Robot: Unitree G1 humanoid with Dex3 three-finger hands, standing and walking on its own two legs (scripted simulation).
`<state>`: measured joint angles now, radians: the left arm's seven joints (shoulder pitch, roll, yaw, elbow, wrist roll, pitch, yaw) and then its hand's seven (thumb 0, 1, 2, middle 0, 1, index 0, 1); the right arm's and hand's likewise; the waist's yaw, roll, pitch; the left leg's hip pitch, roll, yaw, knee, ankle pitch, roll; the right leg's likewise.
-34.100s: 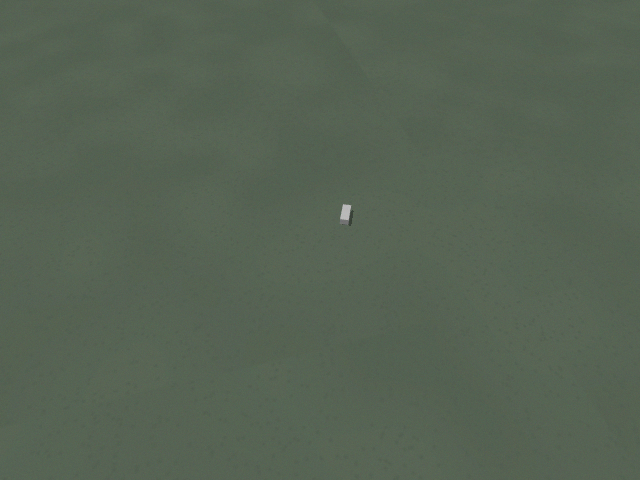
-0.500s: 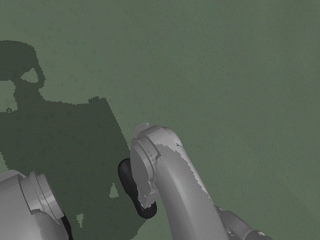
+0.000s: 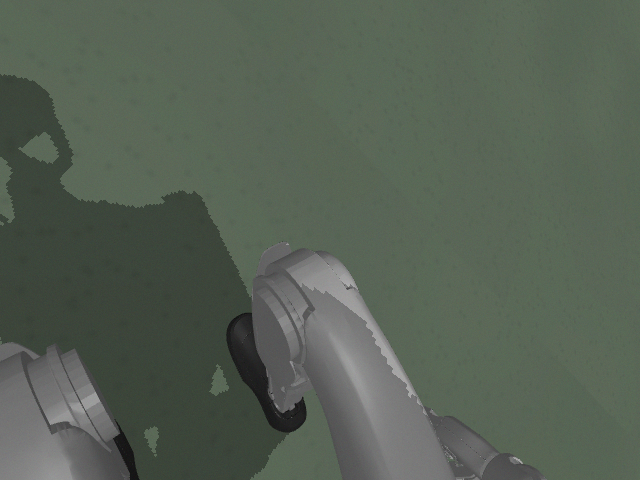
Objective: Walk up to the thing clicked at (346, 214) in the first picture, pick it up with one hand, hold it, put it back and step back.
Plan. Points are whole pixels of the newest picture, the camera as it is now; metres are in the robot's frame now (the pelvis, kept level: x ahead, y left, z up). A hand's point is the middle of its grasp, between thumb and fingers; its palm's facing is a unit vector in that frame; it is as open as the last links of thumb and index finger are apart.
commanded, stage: open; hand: left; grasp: from above
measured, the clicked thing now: out of the picture +0.46 +0.34 -0.29
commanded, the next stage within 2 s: withdraw in 0.84 s
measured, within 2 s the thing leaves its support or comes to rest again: neither
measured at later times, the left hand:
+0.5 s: hand out of the picture +0.45 +0.33 -0.26, palm faces -0.42 -0.17 -0.89, open 12.0 cm
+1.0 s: hand out of the picture +0.45 +0.33 -0.26, palm faces -0.42 -0.17 -0.89, open 13.1 cm
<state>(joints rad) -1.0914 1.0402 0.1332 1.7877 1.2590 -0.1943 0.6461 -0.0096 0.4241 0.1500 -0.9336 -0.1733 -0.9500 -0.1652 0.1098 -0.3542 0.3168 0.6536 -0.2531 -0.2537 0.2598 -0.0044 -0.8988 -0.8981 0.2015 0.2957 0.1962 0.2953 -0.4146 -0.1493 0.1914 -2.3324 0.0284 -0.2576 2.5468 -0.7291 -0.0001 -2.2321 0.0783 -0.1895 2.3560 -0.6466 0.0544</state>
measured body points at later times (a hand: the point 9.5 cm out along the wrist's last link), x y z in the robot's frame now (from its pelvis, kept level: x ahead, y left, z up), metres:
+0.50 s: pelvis +0.00 +0.00 +0.00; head +0.28 +0.13 +0.32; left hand +0.47 +0.33 -0.21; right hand +0.04 -0.25 -0.04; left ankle +0.06 +0.13 -0.27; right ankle +0.12 -0.11 -0.27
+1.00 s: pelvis +0.00 +0.00 +0.01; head +0.29 +0.13 +0.32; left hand +0.47 +0.33 -0.21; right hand +0.04 -0.25 -0.04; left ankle +0.06 +0.13 -0.27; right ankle +0.12 -0.11 -0.27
